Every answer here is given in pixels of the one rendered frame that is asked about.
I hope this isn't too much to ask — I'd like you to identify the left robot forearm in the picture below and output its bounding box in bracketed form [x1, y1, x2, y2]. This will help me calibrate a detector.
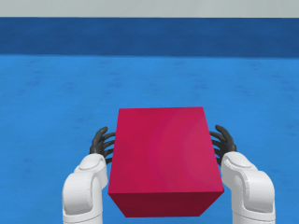
[62, 153, 108, 224]

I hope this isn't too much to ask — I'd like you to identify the right robot forearm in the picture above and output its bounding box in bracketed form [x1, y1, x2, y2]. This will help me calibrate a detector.
[221, 151, 276, 224]

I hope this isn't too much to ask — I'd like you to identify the right robot hand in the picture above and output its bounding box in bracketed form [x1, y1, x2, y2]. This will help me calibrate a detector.
[209, 124, 237, 167]

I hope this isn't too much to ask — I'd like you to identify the left robot hand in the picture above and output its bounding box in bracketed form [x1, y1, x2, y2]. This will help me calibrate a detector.
[89, 126, 116, 165]

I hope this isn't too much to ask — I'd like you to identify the carton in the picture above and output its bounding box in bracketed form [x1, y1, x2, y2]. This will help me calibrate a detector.
[107, 106, 224, 217]

